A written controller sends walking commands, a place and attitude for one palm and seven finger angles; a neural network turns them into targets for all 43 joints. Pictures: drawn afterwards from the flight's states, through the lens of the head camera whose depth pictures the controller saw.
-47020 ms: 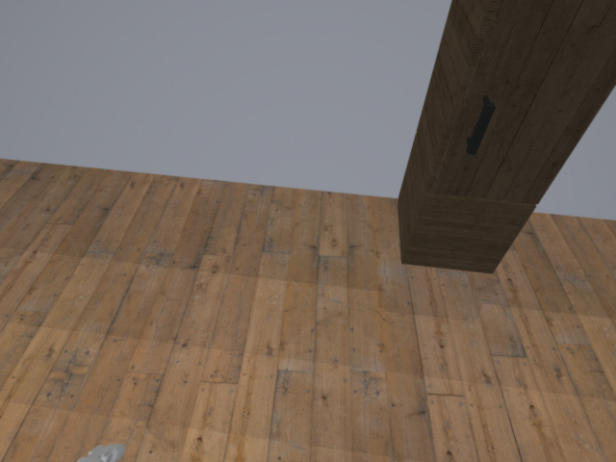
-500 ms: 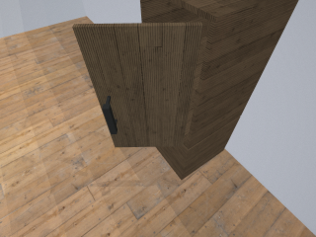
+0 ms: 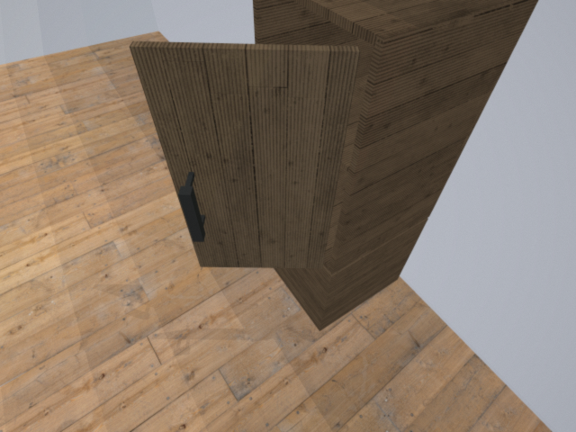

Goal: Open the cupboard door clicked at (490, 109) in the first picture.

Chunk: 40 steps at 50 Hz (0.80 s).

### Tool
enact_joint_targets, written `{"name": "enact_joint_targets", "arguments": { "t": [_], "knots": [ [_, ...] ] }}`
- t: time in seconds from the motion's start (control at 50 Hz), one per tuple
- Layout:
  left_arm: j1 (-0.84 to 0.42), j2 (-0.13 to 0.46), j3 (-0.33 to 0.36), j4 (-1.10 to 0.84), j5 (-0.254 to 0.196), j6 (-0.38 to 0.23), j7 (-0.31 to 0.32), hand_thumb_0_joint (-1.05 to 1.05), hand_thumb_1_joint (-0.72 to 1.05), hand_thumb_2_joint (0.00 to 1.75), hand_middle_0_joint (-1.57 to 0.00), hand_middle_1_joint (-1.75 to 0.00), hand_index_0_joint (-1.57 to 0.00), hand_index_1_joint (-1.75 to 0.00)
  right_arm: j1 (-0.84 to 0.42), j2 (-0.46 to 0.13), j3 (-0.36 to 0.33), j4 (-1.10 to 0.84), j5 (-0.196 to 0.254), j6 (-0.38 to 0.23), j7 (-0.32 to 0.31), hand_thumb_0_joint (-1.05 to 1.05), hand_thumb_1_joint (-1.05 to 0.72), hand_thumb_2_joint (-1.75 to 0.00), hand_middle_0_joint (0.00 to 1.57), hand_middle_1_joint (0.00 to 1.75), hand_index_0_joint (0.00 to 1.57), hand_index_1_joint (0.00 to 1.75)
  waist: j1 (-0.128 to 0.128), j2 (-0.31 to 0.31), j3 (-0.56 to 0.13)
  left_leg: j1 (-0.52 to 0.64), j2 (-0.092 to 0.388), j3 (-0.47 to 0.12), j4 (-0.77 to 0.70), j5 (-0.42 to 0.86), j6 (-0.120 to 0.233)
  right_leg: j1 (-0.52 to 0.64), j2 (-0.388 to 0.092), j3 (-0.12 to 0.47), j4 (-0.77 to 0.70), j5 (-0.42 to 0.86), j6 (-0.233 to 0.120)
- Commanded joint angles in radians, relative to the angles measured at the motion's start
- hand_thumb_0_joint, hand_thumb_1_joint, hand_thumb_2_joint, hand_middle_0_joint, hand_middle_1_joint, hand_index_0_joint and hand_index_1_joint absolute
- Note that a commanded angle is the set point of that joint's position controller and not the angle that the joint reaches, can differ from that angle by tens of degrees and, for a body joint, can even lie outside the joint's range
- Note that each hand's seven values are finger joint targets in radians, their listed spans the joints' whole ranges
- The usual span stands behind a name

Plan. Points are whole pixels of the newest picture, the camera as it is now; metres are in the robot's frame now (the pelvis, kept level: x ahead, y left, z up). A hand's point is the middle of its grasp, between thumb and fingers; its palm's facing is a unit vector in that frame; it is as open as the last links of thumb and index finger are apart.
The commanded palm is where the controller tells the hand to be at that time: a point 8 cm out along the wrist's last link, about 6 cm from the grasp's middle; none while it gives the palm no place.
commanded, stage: raise the hand with hooked fingers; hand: left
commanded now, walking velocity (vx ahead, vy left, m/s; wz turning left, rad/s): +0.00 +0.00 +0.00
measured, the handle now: (194, 207) +0.53 +0.24 -0.07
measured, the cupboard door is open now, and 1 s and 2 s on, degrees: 56 56 56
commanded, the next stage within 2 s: none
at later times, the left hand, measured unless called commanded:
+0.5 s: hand (136, 430) +0.13 +0.21 -0.06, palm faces +0.17 -0.98 -0.08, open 9.5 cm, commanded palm +0.13 +0.26 -0.06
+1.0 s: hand (130, 383) +0.19 +0.25 -0.07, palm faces +0.02 -1.00 -0.06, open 12.5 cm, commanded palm +0.17 +0.30 -0.05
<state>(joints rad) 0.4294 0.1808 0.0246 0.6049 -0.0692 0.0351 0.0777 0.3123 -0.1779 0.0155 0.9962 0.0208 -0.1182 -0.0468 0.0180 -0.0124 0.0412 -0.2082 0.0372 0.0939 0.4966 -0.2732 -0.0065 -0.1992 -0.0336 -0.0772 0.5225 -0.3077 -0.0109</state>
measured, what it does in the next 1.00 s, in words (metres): lowers itself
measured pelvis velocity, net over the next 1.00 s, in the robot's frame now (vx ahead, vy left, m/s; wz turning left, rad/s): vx -0.05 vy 0.01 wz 0.02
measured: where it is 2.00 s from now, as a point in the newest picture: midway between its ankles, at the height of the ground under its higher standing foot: outside the picture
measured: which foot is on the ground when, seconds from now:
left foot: down 0.00-1.00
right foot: down 0.00-1.00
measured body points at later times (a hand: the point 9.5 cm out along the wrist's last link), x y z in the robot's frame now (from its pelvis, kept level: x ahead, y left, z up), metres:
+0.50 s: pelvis -0.05 -0.02 -0.11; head +0.02 +0.00 +0.33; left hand +0.12 +0.27 -0.05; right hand +0.19 -0.25 -0.16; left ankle -0.01 +0.12 -0.74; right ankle -0.02 -0.11 -0.74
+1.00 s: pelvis -0.05 +0.01 -0.10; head +0.03 +0.03 +0.34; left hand +0.18 +0.30 -0.06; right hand +0.11 -0.25 -0.18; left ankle -0.01 +0.12 -0.74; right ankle -0.02 -0.11 -0.74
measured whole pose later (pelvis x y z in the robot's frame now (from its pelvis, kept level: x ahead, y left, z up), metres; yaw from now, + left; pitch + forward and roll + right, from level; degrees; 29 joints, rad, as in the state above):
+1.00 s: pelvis -0.05 +0.01 -0.10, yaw +1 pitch +17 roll -3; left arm 0.21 0.30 0.29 0.21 -0.31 -0.44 -0.38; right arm 0.25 -0.28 -0.01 0.59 0.03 -0.23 -0.07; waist -0.01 0.01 -0.12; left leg -1.02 0.07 0.02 1.23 -0.50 0.02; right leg -0.96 -0.05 -0.12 1.19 -0.52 -0.01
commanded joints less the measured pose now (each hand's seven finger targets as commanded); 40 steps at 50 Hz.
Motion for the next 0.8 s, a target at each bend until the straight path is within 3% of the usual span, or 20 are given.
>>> {"name": "enact_joint_targets", "arguments": {
  "t": [0.0, 0.02, 0.04, 0.06, 0.08, 0.12, 0.14, 0.16, 0.2, 0.26, 0.34, 0.36, 0.38, 0.46, 0.52, 0.56, 0.62, 0.68, 0.74, 0.78],
  "knots": [
    [-0.171, -0.044, -0.049, -0.645, -0.102, -0.125, 0.043, 0.00, 0.78, 0.85, -0.21, -0.37, -0.21, -0.37, -0.123, -0.170, -0.048, -0.271, 0.040, -0.177, -0.032, 0.00, -0.90, -0.90, 0.20, 0.30, 0.20, 0.30, -0.058, 0.101, -0.063, -0.004, 0.002, -0.101, -0.036, 0.231, 0.022, -0.122, 0.010, -0.027, -0.016, 0.157, -0.006],
    [-0.173, 0.018, 0.012, -0.633, -0.092, -0.179, 0.024, 0.00, 0.76, 0.84, -0.21, -0.39, -0.21, -0.39, -0.122, -0.195, -0.069, -0.292, 0.026, -0.189, -0.035, 0.00, -0.90, -0.90, 0.20, 0.30, 0.20, 0.30, -0.081, 0.031, -0.062, -0.043, -0.011, -0.099, 0.007, 0.147, 0.025, -0.187, 0.016, -0.032, -0.018, 0.103, -0.003],
    [-0.158, 0.013, 0.024, -0.561, -0.083, -0.238, 0.003, 0.00, 0.74, 0.83, -0.21, -0.40, -0.21, -0.40, -0.122, -0.198, -0.073, -0.311, 0.006, -0.198, -0.034, 0.00, -0.90, -0.90, 0.20, 0.30, 0.20, 0.30, -0.088, -0.082, -0.014, -0.123, -0.027, -0.103, 0.054, 0.083, 0.029, -0.270, 0.024, -0.042, 0.002, 0.044, 0.004],
    [-0.088, 0.015, 0.067, -0.418, -0.077, -0.285, -0.028, 0.00, 0.71, 0.82, -0.21, -0.42, -0.21, -0.42, -0.121, -0.200, -0.081, -0.337, 0.002, -0.196, -0.025, 0.00, -0.90, -0.90, 0.20, 0.30, 0.20, 0.30, -0.074, -0.148, 0.032, -0.209, -0.037, -0.106, 0.107, 0.040, 0.024, -0.341, 0.024, -0.043, 0.034, -0.011, 0.004],
    [-0.012, -0.031, 0.069, -0.333, -0.094, -0.351, -0.073, 0.00, 0.69, 0.81, -0.22, -0.43, -0.22, -0.43, -0.129, -0.188, -0.084, -0.358, -0.008, -0.196, -0.014, 0.00, -0.90, -0.90, 0.20, 0.30, 0.20, 0.30, -0.043, -0.261, 0.012, -0.291, -0.041, -0.103, 0.159, 0.002, 0.017, -0.400, 0.026, -0.041, 0.082, -0.074, 0.006],
    [0.123, -0.013, 0.134, -0.302, -0.139, -0.502, -0.186, 0.00, 0.64, 0.79, -0.22, -0.47, -0.22, -0.47, -0.171, -0.183, -0.104, -0.415, -0.019, -0.208, 0.009, 0.00, -0.90, -0.90, 0.20, 0.30, 0.20, 0.30, 0.031, -0.329, -0.064, -0.435, -0.052, -0.085, 0.266, -0.041, 0.008, -0.438, 0.023, 0.002, 0.181, -0.121, 0.003],
    [0.158, 0.004, 0.165, -0.307, -0.167, -0.572, -0.251, 0.00, 0.62, 0.78, -0.22, -0.48, -0.22, -0.48, -0.185, -0.185, -0.112, -0.440, -0.021, -0.209, 0.020, 0.00, -0.90, -0.90, 0.20, 0.30, 0.20, 0.30, 0.053, -0.313, -0.126, -0.486, -0.061, -0.074, 0.316, -0.034, 0.003, -0.413, 0.018, 0.031, 0.228, -0.083, 0.001],
    [0.173, 0.064, 0.235, -0.264, -0.181, -0.626, -0.324, 0.00, 0.60, 0.77, -0.22, -0.50, -0.22, -0.50, -0.180, -0.190, -0.121, -0.466, -0.011, -0.203, 0.037, 0.00, -0.90, -0.90, 0.20, 0.30, 0.20, 0.30, 0.079, -0.226, -0.169, -0.518, -0.068, -0.071, 0.363, -0.002, -0.008, -0.382, 0.008, 0.059, 0.288, -0.013, -0.013],
    [0.100, 0.128, 0.298, -0.274, -0.206, -0.705, -0.429, 0.00, 0.55, 0.75, -0.22, -0.53, -0.22, -0.53, -0.209, -0.193, -0.126, -0.520, -0.003, -0.198, 0.046, 0.00, -0.90, -0.90, 0.20, 0.30, 0.20, 0.30, 0.073, -0.081, -0.254, -0.599, -0.079, -0.048, 0.462, -0.004, -0.010, -0.399, -0.010, 0.101, 0.369, 0.036, -0.019],
    [-0.037, 0.197, 0.338, -0.450, -0.235, -0.678, -0.448, 0.00, 0.48, 0.72, -0.23, -0.57, -0.23, -0.57, -0.225, -0.189, -0.123, -0.599, -0.002, -0.175, 0.038, 0.00, -0.90, -0.90, 0.20, 0.30, 0.20, 0.30, 0.073, 0.030, -0.344, -0.659, -0.082, -0.032, 0.540, -0.059, 0.008, -0.426, -0.020, 0.180, 0.380, -0.085, -0.010],
    [-0.232, 0.223, 0.342, -0.805, -0.252, -0.735, -0.388, 0.00, 0.39, 0.68, -0.24, -0.63, -0.24, -0.63, -0.180, -0.163, -0.114, -0.608, -0.008, -0.180, 0.012, 0.00, -0.90, -0.90, 0.20, 0.30, 0.20, 0.30, 0.009, 0.167, -0.471, -0.608, -0.041, -0.057, 0.616, -0.034, 0.032, -0.489, -0.003, 0.192, 0.411, -0.103, -0.006],
    [-0.310, 0.236, 0.316, -0.892, -0.252, -0.758, -0.386, 0.00, 0.36, 0.67, -0.24, -0.64, -0.24, -0.64, -0.164, -0.172, -0.106, -0.594, -0.015, -0.182, 0.003, 0.00, -0.90, -0.90, 0.20, 0.30, 0.20, 0.30, -0.027, 0.141, -0.480, -0.605, -0.028, -0.078, 0.636, -0.020, 0.038, -0.529, 0.013, 0.174, 0.445, -0.073, -0.008],
    [-0.298, 0.221, 0.296, -0.919, -0.242, -0.772, -0.386, 0.00, 0.34, 0.66, -0.24, -0.66, -0.24, -0.66, -0.156, -0.170, -0.107, -0.576, -0.019, -0.186, -0.007, 0.00, -0.90, -0.90, 0.20, 0.30, 0.20, 0.30, -0.035, 0.169, -0.499, -0.588, -0.022, -0.083, 0.646, -0.009, 0.041, -0.559, 0.020, 0.161, 0.457, -0.062, -0.013],
    [-0.312, 0.160, 0.175, -0.784, -0.253, -0.720, -0.462, 0.00, 0.25, 0.62, -0.25, -0.72, -0.25, -0.72, -0.138, -0.197, -0.082, -0.524, -0.007, -0.206, -0.031, 0.00, -0.90, -0.90, 0.20, 0.30, 0.20, 0.30, -0.107, 0.107, -0.359, -0.661, -0.008, -0.117, 0.675, -0.083, 0.045, -0.670, 0.043, 0.126, 0.458, -0.144, -0.012],
    [-0.235, 0.197, 0.230, -0.603, -0.260, -0.570, -0.517, 0.00, 0.18, 0.59, -0.25, -0.76, -0.25, -0.76, -0.143, -0.207, -0.081, -0.524, 0.016, -0.197, -0.044, 0.00, -0.90, -0.90, 0.20, 0.30, 0.20, 0.30, -0.080, 0.009, -0.351, -0.723, -0.015, -0.120, 0.644, -0.139, 0.042, -0.641, 0.035, 0.130, 0.413, -0.234, 0.002],
    [-0.162, 0.230, 0.302, -0.525, -0.281, -0.450, -0.532, 0.00, 0.13, 0.57, -0.25, -0.80, -0.25, -0.80, -0.163, -0.205, -0.082, -0.550, 0.026, -0.182, -0.047, 0.00, -0.90, -0.90, 0.20, 0.30, 0.20, 0.30, -0.018, 0.010, -0.388, -0.709, -0.025, -0.117, 0.606, -0.116, 0.037, -0.568, 0.030, 0.126, 0.399, -0.224, 0.000],
    [-0.140, 0.271, 0.392, -0.624, -0.305, -0.361, -0.480, 0.00, 0.06, 0.54, -0.26, -0.84, -0.26, -0.84, -0.179, -0.186, -0.080, -0.604, 0.026, -0.156, -0.040, 0.00, -0.90, -0.90, 0.20, 0.30, 0.20, 0.30, 0.036, -0.004, -0.479, -0.656, -0.035, -0.109, 0.551, -0.060, 0.036, -0.469, 0.017, 0.106, 0.394, -0.174, 0.010],
    [-0.147, 0.266, 0.433, -0.721, -0.299, -0.417, -0.378, 0.00, -0.01, 0.51, -0.27, -0.88, -0.27, -0.88, -0.169, -0.154, -0.077, -0.604, 0.013, -0.154, -0.029, 0.00, -0.90, -0.90, 0.20, 0.30, 0.20, 0.30, 0.054, 0.022, -0.499, -0.621, -0.025, -0.119, 0.526, -0.004, 0.029, -0.474, 0.032, 0.062, 0.443, -0.098, 0.001],
    [-0.188, 0.220, 0.385, -0.706, -0.264, -0.517, -0.312, 0.00, -0.08, 0.48, -0.27, -0.93, -0.27, -0.93, -0.144, -0.156, -0.078, -0.567, 0.000, -0.157, -0.016, 0.00, -0.90, -0.90, 0.20, 0.30, 0.20, 0.30, 0.013, 0.040, -0.417, -0.613, -0.020, -0.125, 0.518, -0.042, 0.026, -0.577, 0.043, 0.028, 0.464, -0.130, -0.003],
    [-0.242, 0.217, 0.339, -0.658, -0.239, -0.563, -0.329, 0.00, -0.13, 0.46, -0.27, -0.96, -0.27, -0.96, -0.131, -0.181, -0.077, -0.553, -0.006, -0.160, -0.014, 0.00, -0.90, -0.90, 0.20, 0.30, 0.20, 0.30, -0.023, 0.043, -0.362, -0.635, -0.021, -0.132, 0.528, -0.097, 0.028, -0.654, 0.044, 0.022, 0.474, -0.177, -0.006]
  ]
}}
